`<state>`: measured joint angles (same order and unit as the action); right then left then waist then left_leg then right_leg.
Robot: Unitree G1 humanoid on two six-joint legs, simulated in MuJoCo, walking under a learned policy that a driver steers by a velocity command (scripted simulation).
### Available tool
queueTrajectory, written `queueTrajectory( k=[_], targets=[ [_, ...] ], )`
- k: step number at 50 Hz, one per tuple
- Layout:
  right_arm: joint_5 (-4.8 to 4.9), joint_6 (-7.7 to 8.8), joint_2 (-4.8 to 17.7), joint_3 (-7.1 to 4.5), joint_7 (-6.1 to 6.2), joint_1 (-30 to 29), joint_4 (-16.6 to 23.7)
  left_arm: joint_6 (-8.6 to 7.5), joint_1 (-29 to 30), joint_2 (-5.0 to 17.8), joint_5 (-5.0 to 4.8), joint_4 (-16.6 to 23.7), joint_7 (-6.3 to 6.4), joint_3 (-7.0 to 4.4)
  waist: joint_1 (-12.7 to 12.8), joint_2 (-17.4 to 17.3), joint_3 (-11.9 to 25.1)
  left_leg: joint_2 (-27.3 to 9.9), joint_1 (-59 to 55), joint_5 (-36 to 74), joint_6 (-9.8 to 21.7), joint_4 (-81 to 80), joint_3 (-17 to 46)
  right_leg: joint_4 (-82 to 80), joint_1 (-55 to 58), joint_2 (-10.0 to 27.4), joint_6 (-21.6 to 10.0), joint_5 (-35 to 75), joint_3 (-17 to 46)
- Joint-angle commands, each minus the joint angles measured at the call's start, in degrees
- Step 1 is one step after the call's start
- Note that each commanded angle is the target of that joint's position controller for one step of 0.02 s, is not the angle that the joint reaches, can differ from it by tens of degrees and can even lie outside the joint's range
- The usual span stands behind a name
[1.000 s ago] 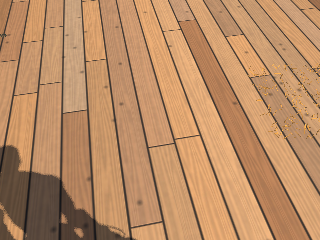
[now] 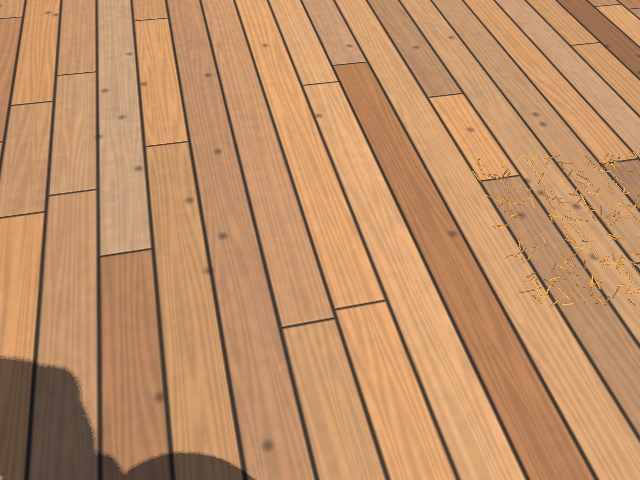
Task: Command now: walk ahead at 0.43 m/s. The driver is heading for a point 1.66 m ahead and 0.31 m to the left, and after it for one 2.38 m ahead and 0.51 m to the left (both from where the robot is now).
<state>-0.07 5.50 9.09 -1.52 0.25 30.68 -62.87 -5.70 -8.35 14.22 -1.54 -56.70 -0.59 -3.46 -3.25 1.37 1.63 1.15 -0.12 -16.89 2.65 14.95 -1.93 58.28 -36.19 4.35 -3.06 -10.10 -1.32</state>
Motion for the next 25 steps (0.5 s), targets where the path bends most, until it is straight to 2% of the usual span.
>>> queueTrajectory(
  k=[1,2,4,7,9,10,11,12,13,14,15,16,17,18,20,22,25],
  targets=[
    [-0.38,-0.2,7.56,-0.78,0.89,2.28,2.62,-0.42,10.5,-0.81,0.16,5.9,-0.7,0.97,-0.71,-5.77,-9.75,-11.53,1.56,20.19,6.65,-8.37,7.87,-12.31,-8.23,-0.09,1.33,7.08,-1.56],
    [-0.32,-0.21,8.59,-0.94,1.12,2.57,2.89,-0.41,13.3,-1.18,0.03,6.99,-0.88,1.33,-1.29,-6.09,-10.25,-11.27,3.35,19.86,6.65,-9.18,7.04,-16.65,-5.42,-1.14,1.5,9.09,-2.49],
    [0.13,-0.02,10.09,-1.37,1.28,3.88,2.7,-0.31,16.49,-0.32,-0.31,8.51,-1.31,1.55,-1.7,-7.39,-10.93,-12.22,3.94,19.61,7.13,-10.4,6.45,-21.64,-1.54,-2.33,1.26,10.91,-3.49],
    [0.92,0.04,10.47,-1.92,1.21,3.61,2.3,-0.51,18.77,1.73,-0.61,10.61,-1.99,1.37,-0.35,-7.88,-11.38,-14.73,-1.71,25.76,6.39,-8.36,5.51,-26.7,-0.32,-2.48,-0.94,10.55,-2.29],
    [0.68,-0.32,11.76,-2.49,1.18,1.88,2.74,-0.87,15.18,4.38,-0.41,10.55,-2.16,0.24,2.99,-9.38,-6.99,-15.65,-5.93,44.69,5.01,-1.59,4.23,-27.77,6.57,-4.75,-2.95,8.22,-3.14],
    [0.42,-0.77,12.32,-2.76,1.17,0.84,3.04,-0.88,9.32,6.31,-0.46,9.16,-1.94,-0.82,6.31,-10.72,-2.52,-15.29,-6.64,55.55,4.22,5.61,3.22,-27.29,14.22,-6.64,-4.19,7.05,-4.27],
    [0.17,-1.19,12.2,-2.66,1.08,-0.44,3.63,-0.64,-0.76,8.69,-0.68,6.13,-1.5,-2.23,11.18,-10.78,3.34,-13.21,-3.1,59.6,2.75,16.89,1.69,-28.0,27.22,-7.47,-5.88,7.97,-4.45],
    [-0.46,-1.14,11.08,-2.03,0.81,-1.85,5.3,-0.17,-11.81,12.16,-0.05,3.65,-0.82,-3.39,15.28,-7.0,10.8,-10.77,11.05,44.05,1.19,33.89,1.15,-26.19,46.25,1.96,-9.14,5.46,6.35],
    [0.03,0.05,1.23,0.46,-0.06,5.83,5.89,0.07,-17.16,16.04,1.44,2.21,-0.95,-3.95,10.0,10.32,21.71,1.12,31.97,-3.2,-2.36,57.17,2.92,-33.45,64.44,18.17,-19.18,-8.09,37.23],
    [1.82,1.88,4.92,-0.33,-0.49,2.59,5.39,0.13,-15.85,11.15,1.27,1.7,-1.1,-2.59,11.56,10.02,21.32,1.17,38.13,-13.38,-1.05,66.82,11.11,-41.93,61.89,18.16,-18.76,-12.17,46.84],
    [3.33,2.71,8.45,-1.36,-0.52,-3.57,7.8,-0.14,-9.1,8.16,0.72,2.61,-1.07,-1.71,9.8,8.45,10.13,-2.26,43.35,-10.25,0.04,68.27,9.33,-42.86,52.89,16.21,-15.77,-9.16,36.78],
    [3.23,3.03,9.76,-1.57,-0.04,-7.93,9.02,-0.58,-3.56,5.89,0.76,4.06,-1.21,-0.93,7.73,1.72,5.23,-5.61,40.81,-4.76,0.67,65.55,8.01,-44.19,42.39,14.12,-13.69,-2.35,28.14],
    [2.39,2.68,9.85,-2.25,0.57,-9.66,9.18,-1.04,-0.46,4.38,1.45,4.34,-1.63,-0.46,5.43,-1.39,2.09,-7.56,37.45,-1.7,0.73,61.98,6.97,-45.58,33.68,11.88,-12.26,3.36,22.29],
    [1.77,1.74,9.0,-2.63,0.82,-8.27,9.0,-1.35,0.68,2.92,2.03,3.99,-1.81,0.06,2.98,-0.73,1.25,-9.31,33.39,0.0,0.94,59.43,7.4,-47.29,28.39,9.71,-11.39,5.01,17.86],
    [1.67,0.17,6.29,-2.54,1.09,-6.67,8.98,-1.47,-0.49,3.03,1.71,2.68,-1.74,0.18,1.25,1.54,-0.91,-10.22,30.87,-0.03,0.72,55.3,6.74,-50.46,22.76,8.25,-11.77,4.77,13.95],
    [1.22,-0.5,6.98,-2.82,1.28,-10.47,10.85,-1.64,-2.46,5.01,1.66,1.64,-1.01,-0.09,1.02,1.76,-3.66,-11.09,33.79,3.14,-0.44,50.14,5.93,-52.82,20.37,8.04,-12.3,4.91,11.58],
    [0.41,-0.39,7.87,-2.98,1.01,-18.53,13.67,-1.24,-5.93,6.98,1.63,1.03,0.28,-0.47,2.75,0.7,-5.11,-11.41,39.48,13.07,-2.01,39.17,5.19,-53.7,23.16,7.57,-11.71,6.62,9.43]
  ],
)
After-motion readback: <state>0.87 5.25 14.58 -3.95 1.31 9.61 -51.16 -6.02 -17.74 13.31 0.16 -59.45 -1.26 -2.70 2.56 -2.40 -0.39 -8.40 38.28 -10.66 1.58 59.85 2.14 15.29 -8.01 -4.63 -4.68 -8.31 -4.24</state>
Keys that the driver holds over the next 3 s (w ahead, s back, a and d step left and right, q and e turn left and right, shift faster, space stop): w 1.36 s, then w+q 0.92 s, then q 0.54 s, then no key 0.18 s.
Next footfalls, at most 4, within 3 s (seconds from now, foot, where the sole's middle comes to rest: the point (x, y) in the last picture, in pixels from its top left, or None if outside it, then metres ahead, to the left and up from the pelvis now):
0.24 right None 0.32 -0.14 -0.78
0.76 left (251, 441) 0.62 0.11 -0.78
1.34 right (351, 319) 0.93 -0.13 -0.78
1.92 left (249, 238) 1.21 0.13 -0.78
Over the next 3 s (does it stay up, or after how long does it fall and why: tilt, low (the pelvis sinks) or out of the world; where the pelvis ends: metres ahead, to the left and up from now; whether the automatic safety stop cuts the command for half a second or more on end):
stays up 1.41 0.15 0.00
